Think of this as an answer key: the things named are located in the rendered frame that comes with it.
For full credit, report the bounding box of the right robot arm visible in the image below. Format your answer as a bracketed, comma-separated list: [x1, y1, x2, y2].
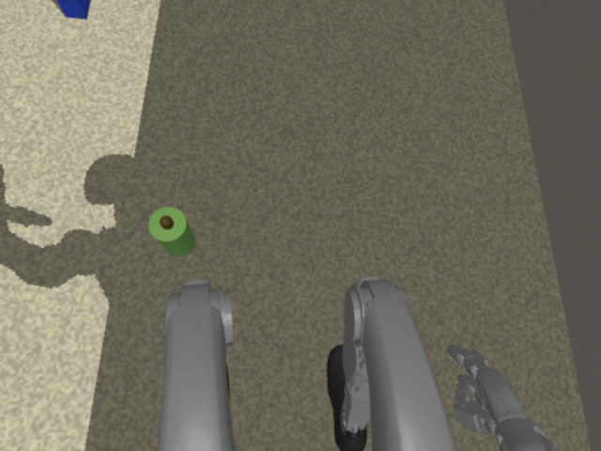
[495, 417, 557, 451]

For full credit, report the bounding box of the right robot hand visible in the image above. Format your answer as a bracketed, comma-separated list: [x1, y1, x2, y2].
[448, 345, 528, 436]

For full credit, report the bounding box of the right robot foot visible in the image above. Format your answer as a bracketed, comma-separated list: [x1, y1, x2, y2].
[327, 345, 367, 451]

